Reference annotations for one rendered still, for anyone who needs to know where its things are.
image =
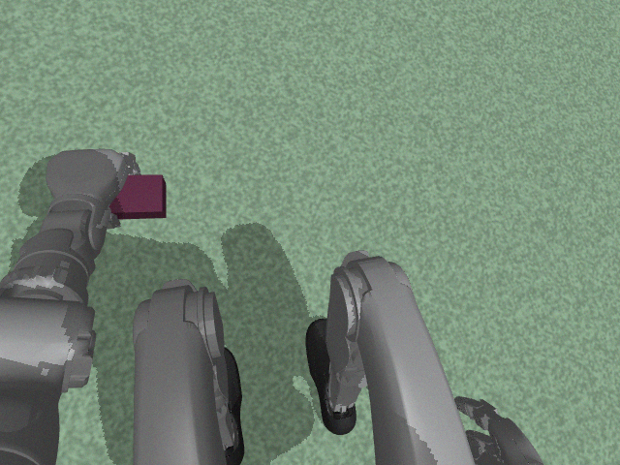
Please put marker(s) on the left robot arm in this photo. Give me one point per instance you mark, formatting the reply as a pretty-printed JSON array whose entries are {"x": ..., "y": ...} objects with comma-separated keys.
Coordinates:
[{"x": 46, "y": 337}]

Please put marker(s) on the small box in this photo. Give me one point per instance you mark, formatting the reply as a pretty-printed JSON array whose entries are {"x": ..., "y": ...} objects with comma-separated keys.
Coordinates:
[{"x": 142, "y": 197}]

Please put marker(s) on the right robot hand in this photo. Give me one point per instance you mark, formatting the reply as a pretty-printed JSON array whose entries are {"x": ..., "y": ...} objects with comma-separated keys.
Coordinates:
[{"x": 506, "y": 445}]

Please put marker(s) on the left robot hand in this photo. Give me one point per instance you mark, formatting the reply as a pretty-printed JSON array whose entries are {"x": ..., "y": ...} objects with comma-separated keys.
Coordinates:
[{"x": 97, "y": 173}]

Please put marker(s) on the right robot foot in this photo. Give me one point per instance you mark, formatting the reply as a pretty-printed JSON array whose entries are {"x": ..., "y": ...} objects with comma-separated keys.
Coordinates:
[{"x": 318, "y": 361}]

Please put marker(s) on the left robot foot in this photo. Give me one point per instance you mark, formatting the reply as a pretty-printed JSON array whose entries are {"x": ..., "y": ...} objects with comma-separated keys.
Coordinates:
[{"x": 235, "y": 453}]

